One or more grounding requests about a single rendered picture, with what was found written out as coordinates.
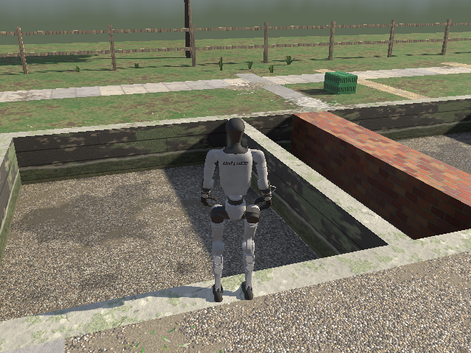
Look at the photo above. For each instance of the robot left upper arm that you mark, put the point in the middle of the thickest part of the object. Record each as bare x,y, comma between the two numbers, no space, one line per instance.
211,158

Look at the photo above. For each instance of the robot left forearm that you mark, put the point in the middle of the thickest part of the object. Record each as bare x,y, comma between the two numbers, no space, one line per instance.
205,192

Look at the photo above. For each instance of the left robot hand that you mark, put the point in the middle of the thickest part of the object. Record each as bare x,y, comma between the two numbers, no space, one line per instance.
204,200

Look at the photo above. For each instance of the robot head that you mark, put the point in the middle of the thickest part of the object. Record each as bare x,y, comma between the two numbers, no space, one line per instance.
235,130

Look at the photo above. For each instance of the robot right forearm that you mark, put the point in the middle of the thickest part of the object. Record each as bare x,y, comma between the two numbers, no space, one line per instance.
267,193

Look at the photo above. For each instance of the robot right upper arm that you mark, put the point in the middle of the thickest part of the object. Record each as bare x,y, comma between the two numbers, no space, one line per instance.
259,157

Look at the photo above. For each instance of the right robot hand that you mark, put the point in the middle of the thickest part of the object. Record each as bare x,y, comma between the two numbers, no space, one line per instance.
266,206

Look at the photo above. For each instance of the right robot thigh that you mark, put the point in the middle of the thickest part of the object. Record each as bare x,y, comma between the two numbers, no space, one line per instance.
252,216

